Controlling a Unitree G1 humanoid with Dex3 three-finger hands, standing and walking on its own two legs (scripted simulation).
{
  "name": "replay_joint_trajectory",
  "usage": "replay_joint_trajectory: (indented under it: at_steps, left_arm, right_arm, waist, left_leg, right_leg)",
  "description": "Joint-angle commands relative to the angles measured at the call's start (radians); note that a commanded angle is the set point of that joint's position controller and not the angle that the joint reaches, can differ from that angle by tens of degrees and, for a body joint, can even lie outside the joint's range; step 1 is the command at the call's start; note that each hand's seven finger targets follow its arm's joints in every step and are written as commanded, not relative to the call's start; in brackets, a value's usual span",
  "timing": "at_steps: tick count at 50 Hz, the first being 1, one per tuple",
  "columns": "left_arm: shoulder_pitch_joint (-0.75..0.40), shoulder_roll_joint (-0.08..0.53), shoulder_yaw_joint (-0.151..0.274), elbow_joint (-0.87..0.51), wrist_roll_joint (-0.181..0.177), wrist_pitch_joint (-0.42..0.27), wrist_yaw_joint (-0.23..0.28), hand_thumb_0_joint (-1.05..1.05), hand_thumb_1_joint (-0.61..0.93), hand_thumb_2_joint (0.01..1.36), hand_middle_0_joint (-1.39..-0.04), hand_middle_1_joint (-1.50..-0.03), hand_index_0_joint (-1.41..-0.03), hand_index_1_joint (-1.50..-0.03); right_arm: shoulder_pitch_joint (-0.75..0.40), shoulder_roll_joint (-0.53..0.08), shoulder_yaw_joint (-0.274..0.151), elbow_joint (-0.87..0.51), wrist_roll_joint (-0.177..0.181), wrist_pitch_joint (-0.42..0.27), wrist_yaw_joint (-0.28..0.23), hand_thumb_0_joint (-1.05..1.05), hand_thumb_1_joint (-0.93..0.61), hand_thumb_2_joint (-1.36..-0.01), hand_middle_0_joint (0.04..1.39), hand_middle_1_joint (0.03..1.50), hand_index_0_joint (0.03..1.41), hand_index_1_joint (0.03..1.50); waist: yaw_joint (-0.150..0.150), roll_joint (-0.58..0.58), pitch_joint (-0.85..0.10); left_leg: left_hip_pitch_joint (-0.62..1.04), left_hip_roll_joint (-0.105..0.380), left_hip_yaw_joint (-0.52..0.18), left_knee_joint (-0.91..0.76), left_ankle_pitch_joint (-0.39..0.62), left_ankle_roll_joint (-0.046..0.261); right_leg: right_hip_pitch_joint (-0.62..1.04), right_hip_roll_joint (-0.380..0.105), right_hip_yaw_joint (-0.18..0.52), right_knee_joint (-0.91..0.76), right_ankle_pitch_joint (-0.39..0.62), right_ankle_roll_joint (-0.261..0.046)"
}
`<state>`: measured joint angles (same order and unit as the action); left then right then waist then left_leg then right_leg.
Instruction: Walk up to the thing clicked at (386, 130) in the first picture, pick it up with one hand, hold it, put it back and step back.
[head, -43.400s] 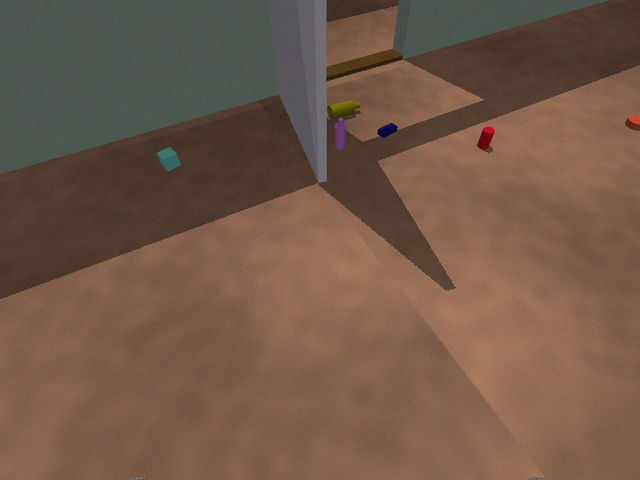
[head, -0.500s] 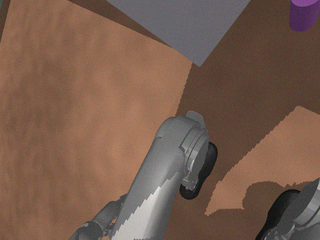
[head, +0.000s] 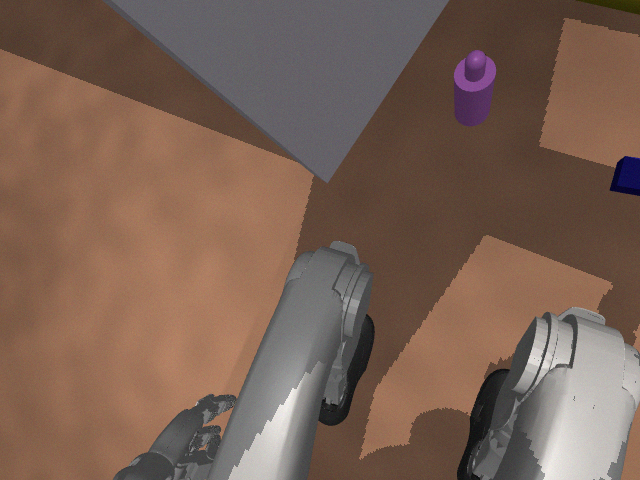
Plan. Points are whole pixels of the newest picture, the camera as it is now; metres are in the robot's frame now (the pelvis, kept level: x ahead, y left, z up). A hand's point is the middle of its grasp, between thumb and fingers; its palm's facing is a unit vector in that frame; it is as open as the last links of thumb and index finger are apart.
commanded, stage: withdraw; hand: right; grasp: from above
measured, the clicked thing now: out of the picture +0.52 -0.31 -0.32
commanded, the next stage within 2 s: home in 0.46 s
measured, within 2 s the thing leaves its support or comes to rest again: neither
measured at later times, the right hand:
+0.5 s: hand out of the picture +0.52 -0.32 -0.15, palm faces -0.37 +0.06 -0.93, open 12.7 cm
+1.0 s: hand out of the picture +0.40 -0.34 -0.04, palm faces -0.27 +0.45 -0.85, open 8.5 cm
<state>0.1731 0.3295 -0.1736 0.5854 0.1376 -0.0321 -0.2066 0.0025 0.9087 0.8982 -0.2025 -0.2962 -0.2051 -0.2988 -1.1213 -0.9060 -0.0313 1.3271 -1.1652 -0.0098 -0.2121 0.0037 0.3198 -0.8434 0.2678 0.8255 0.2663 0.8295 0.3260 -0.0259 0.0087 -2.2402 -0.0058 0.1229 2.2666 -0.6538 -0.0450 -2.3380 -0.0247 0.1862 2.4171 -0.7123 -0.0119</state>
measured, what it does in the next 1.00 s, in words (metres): rises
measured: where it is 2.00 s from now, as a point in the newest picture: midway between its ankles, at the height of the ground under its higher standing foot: (406, 420)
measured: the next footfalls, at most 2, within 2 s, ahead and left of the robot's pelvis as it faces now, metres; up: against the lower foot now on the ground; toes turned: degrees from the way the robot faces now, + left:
none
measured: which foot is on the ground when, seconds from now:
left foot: down 0.00-1.00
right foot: down 0.00-1.00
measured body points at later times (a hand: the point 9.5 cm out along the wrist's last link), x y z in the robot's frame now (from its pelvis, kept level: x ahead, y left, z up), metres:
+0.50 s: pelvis -0.02 +0.00 -0.01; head +0.25 -0.09 +0.34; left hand +0.02 +0.28 -0.08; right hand +0.53 -0.32 -0.10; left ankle +0.11 +0.13 -0.30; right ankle +0.06 -0.12 -0.30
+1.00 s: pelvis -0.01 +0.00 +0.07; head +0.21 -0.08 +0.46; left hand +0.11 +0.27 -0.04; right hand +0.41 -0.36 +0.01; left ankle +0.11 +0.13 -0.30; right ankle +0.06 -0.12 -0.30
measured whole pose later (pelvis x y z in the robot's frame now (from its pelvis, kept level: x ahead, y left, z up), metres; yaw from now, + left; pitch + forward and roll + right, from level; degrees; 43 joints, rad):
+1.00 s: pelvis -0.01 +0.00 +0.07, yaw -6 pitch +37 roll +8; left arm 0.18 0.31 0.00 0.61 0.03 0.09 -0.08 0.01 0.90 0.89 -0.20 -0.30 -0.21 -0.30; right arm -0.63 -0.64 -0.10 0.74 -0.74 0.00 -0.03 0.00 -0.65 -0.88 0.22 0.37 0.22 0.37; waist 0.13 -0.05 -0.14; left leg -2.08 0.03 0.07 2.08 -0.64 -0.04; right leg -2.16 0.00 0.10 2.17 -0.66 -0.02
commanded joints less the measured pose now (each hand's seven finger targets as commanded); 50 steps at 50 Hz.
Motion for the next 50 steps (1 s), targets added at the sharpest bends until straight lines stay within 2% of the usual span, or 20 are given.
replay_joint_trajectory:
  at_steps: [1, 4, 7, 12, 16, 19, 20, 22, 24, 28, 30, 32, 34, 38, 39, 40, 42, 43, 47, 50]
  left_arm:
    - [0.262, 0.300, 0.117, -0.009, -0.024, 0.061, 0.049, 0.000, 0.898, 0.903, -0.200, -0.300, -0.200, -0.300]
    - [0.260, 0.285, 0.115, -0.015, -0.028, 0.082, 0.083, 0.000, 0.896, 0.901, -0.200, -0.300, -0.200, -0.300]
    - [0.241, 0.264, 0.102, -0.014, -0.026, 0.092, 0.107, 0.000, 0.898, 0.902, -0.200, -0.300, -0.200, -0.300]
    - [0.201, 0.249, 0.066, -0.005, -0.006, 0.093, 0.131, 0.000, 0.902, 0.903, -0.200, -0.300, -0.200, -0.300]
    - [0.193, 0.250, 0.057, 0.003, 0.007, 0.082, 0.134, 0.000, 0.904, 0.903, -0.200, -0.300, -0.200, -0.300]
    - [0.212, 0.258, 0.062, 0.007, 0.012, 0.068, 0.130, 0.000, 0.908, 0.905, -0.199, -0.300, -0.199, -0.300]
    - [0.218, 0.262, 0.066, 0.005, 0.013, 0.065, 0.129, 0.000, 0.909, 0.905, -0.200, -0.300, -0.199, -0.300]
    - [0.229, 0.276, 0.079, 0.006, 0.007, 0.061, 0.126, 0.000, 0.909, 0.904, -0.199, -0.300, -0.199, -0.300]
    - [0.247, 0.276, 0.080, 0.014, 0.004, 0.061, 0.122, 0.000, 0.908, 0.903, -0.199, -0.300, -0.199, -0.300]
    - [0.267, 0.270, 0.090, 0.007, -0.008, 0.076, 0.116, 0.000, 0.903, 0.898, -0.199, -0.300, -0.199, -0.300]
    - [0.271, 0.271, 0.094, 0.005, -0.011, 0.087, 0.119, 0.000, 0.892, 0.896, -0.200, -0.300, -0.200, -0.300]
    - [0.280, 0.271, 0.097, -0.006, -0.015, 0.093, 0.117, 0.000, 0.893, 0.896, -0.200, -0.300, -0.200, -0.300]
    - [0.287, 0.277, 0.111, -0.027, -0.018, 0.097, 0.114, 0.000, 0.894, 0.897, -0.200, -0.300, -0.200, -0.300]
    - [0.291, 0.267, 0.162, -0.055, -0.038, 0.107, 0.110, 0.000, 0.897, 0.898, -0.200, -0.300, -0.200, -0.300]
    - [0.282, 0.263, 0.178, -0.059, -0.046, 0.108, 0.108, 0.000, 0.898, 0.899, -0.200, -0.300, -0.200, -0.300]
    - [0.271, 0.254, 0.193, -0.072, -0.054, 0.111, 0.108, 0.000, 0.898, 0.899, -0.200, -0.300, -0.200, -0.300]
    - [0.249, 0.244, 0.225, -0.070, -0.077, 0.116, 0.116, 0.000, 0.898, 0.900, -0.200, -0.300, -0.200, -0.300]
    - [0.232, 0.221, 0.232, -0.069, -0.087, 0.118, 0.120, 0.000, 0.898, 0.900, -0.200, -0.300, -0.200, -0.300]
    - [0.191, 0.189, 0.247, -0.025, -0.112, 0.111, 0.144, 0.000, 0.899, 0.900, -0.200, -0.300, -0.200, -0.300]
    - [0.162, 0.180, 0.265, -0.037, -0.129, 0.098, 0.157, 0.000, 0.899, 0.900, -0.200, -0.300, -0.200, -0.300]
  right_arm:
    - [-0.265, -0.089, 0.038, -0.168, 0.054, -0.009, 0.103, 0.000, 0.290, -0.834, 0.277, 0.813, 0.268, 0.822]
    - [-0.278, -0.072, 0.056, -0.159, 0.049, -0.039, 0.144, 0.000, 0.277, -0.821, 0.279, 0.807, 0.276, 0.810]
    - [-0.338, -0.111, 0.044, -0.184, 0.032, -0.087, 0.141, 0.000, 0.270, -0.815, 0.298, 0.794, 0.291, 0.802]
    - [-0.395, -0.244, -0.014, -0.127, -0.039, -0.169, 0.044, 0.000, 0.272, -0.807, 0.316, 0.778, 0.306, 0.789]
    - [-0.500, -0.259, -0.012, -0.131, -0.093, -0.194, -0.044, 0.000, 0.309, -0.824, 0.293, 0.799, 0.285, 0.808]
    - [-0.540, -0.275, -0.030, -0.110, -0.100, -0.173, -0.099, 0.000, 0.335, -0.834, 0.295, 0.799, 0.281, 0.814]
    - [-0.576, -0.289, -0.035, -0.133, -0.106, -0.165, -0.107, 0.000, 0.337, -0.837, 0.295, 0.800, 0.279, 0.817]
    - [-0.548, -0.282, -0.042, -0.092, -0.110, -0.134, -0.115, 0.000, 0.314, -0.815, 0.309, 0.780, 0.297, 0.793]
    - [-0.482, -0.244, -0.028, -0.048, -0.102, -0.104, -0.106, 0.000, 0.297, -0.800, 0.319, 0.765, 0.309, 0.776]
    - [-0.337, -0.233, -0.027, -0.022, -0.075, -0.049, -0.051, 0.000, 0.231, -0.749, 0.343, 0.735, 0.348, 0.731]
    - [-0.305, -0.214, -0.025, -0.052, -0.047, -0.041, -0.007, 0.000, 0.071, -0.909, 0.218, 0.624, 0.199, 0.642]
    - [-0.310, -0.253, -0.052, -0.141, -0.019, -0.048, 0.036, 0.000, -0.083, -0.895, 0.212, 0.570, 0.196, 0.585]
    - [-0.229, -0.262, -0.088, -0.178, 0.018, -0.060, 0.070, 0.000, -0.215, -0.913, 0.213, 0.539, 0.200, 0.552]
    - [-0.144, -0.236, -0.150, -0.446, 0.118, -0.096, 0.121, 0.000, -0.465, -0.838, 0.194, 0.391, 0.187, 0.397]
    - [-0.101, -0.230, -0.161, -0.512, 0.147, -0.101, 0.130, 0.000, -0.545, -0.819, 0.188, 0.342, 0.185, 0.346]
    - [-0.077, -0.221, -0.177, -0.602, 0.187, -0.104, 0.137, 0.000, -0.625, -0.837, 0.191, 0.334, 0.188, 0.337]
    - [-0.013, -0.186, -0.205, -0.744, 0.270, -0.090, 0.139, 0.000, -0.719, -0.860, 0.194, 0.325, 0.192, 0.327]
    - [0.014, -0.121, -0.181, -0.796, 0.319, -0.075, 0.138, 0.000, -0.757, -0.884, 0.198, 0.332, 0.196, 0.334]
    - [0.246, 0.062, -0.113, -0.750, 0.465, 0.004, 0.147, 0.000, -0.898, -0.898, 0.199, 0.297, 0.199, 0.297]
    - [0.278, 0.109, -0.070, -0.899, 0.547, 0.050, 0.172, 0.000, -0.899, -0.899, 0.199, 0.297, 0.199, 0.297]
  waist:
    - [0.059, -0.248, -0.579]
    - [0.075, -0.208, -0.538]
    - [0.061, -0.192, -0.570]
    - [0.034, -0.277, -0.588]
    - [0.050, -0.397, -0.677]
    - [0.060, -0.442, -0.722]
    - [0.061, -0.466, -0.775]
    - [0.050, -0.494, -0.772]
    - [0.052, -0.463, -0.774]
    - [0.018, -0.391, -0.754]
    - [0.018, -0.346, -0.721]
    - [0.009, -0.333, -0.730]
    - [-0.015, -0.314, -0.736]
    - [-0.095, -0.396, -0.914]
    - [-0.132, -0.429, -0.967]
    - [-0.151, -0.447, -1.029]
    - [-0.191, -0.462, -1.052]
    - [-0.185, -0.451, -1.051]
    - [-0.150, -0.247, -0.799]
    - [-0.170, -0.231, -0.846]
  left_leg:
    - [0.395, -0.042, 0.068, -0.268, 0.197, 0.100]
    - [0.377, -0.036, 0.062, -0.290, 0.156, 0.102]
    - [0.377, -0.034, 0.046, -0.289, 0.141, 0.100]
    - [0.371, -0.037, 0.031, -0.263, 0.105, 0.094]
    - [0.336, -0.043, 0.035, -0.217, 0.122, 0.095]
    - [0.343, -0.039, 0.055, -0.202, 0.172, 0.087]
    - [0.344, -0.038, 0.055, -0.189, 0.182, 0.090]
    - [0.301, -0.031, 0.064, -0.178, 0.208, 0.093]
    - [0.309, -0.030, 0.071, -0.179, 0.231, 0.091]
    - [0.356, -0.028, 0.062, -0.196, 0.262, 0.091]
    - [0.355, -0.027, 0.061, -0.206, 0.266, 0.095]
    - [0.397, -0.027, 0.055, -0.214, 0.278, 0.096]
    - [0.428, -0.021, 0.053, -0.221, 0.284, 0.100]
    - [0.479, -0.010, 0.040, -0.253, 0.280, 0.107]
    - [0.478, -0.008, 0.031, -0.257, 0.268, 0.112]
    - [0.501, -0.010, 0.024, -0.271, 0.266, 0.110]
    - [0.478, -0.002, 0.006, -0.300, 0.228, 0.112]
    - [0.469, -0.004, 0.001, -0.317, 0.203, 0.106]
    - [0.464, -0.012, -0.006, -0.426, 0.138, 0.085]
    - [0.554, -0.007, -0.019, -0.491, 0.142, 0.078]
  right_leg:
    - [0.440, 0.019, -0.081, -0.300, 0.213, -0.009]
    - [0.452, 0.025, -0.075, -0.310, 0.182, -0.006]
    - [0.438, 0.030, -0.094, -0.287, 0.175, -0.011]
    - [0.420, 0.032, -0.121, -0.263, 0.142, -0.010]
    - [0.508, 0.023, -0.114, -0.263, 0.151, -0.001]
    - [0.549, 0.019, -0.112, -0.272, 0.172, -0.001]
    - [0.572, 0.018, -0.110, -0.275, 0.181, 0.002]
    - [0.609, 0.017, -0.110, -0.286, 0.208, 0.007]
    - [0.601, 0.017, -0.105, -0.286, 0.233, 0.004]
    - [0.544, 0.023, -0.115, -0.281, 0.284, -0.005]
    - [0.517, 0.023, -0.113, -0.273, 0.303, -0.005]
    - [0.518, 0.024, -0.116, -0.267, 0.327, -0.007]
    - [0.517, 0.030, -0.118, -0.269, 0.349, -0.001]
    - [0.653, 0.040, -0.120, -0.328, 0.369, 0.012]
    - [0.708, 0.039, -0.126, -0.352, 0.369, 0.017]
    - [0.744, 0.037, -0.132, -0.373, 0.365, 0.015]
    - [0.807, 0.043, -0.121, -0.439, 0.312, 0.014]
    - [0.820, 0.036, -0.116, -0.479, 0.263, 0.009]
    - [0.736, 0.029, -0.087, -0.581, 0.117, -0.018]
    - [0.833, 0.018, -0.081, -0.647, 0.110, -0.021]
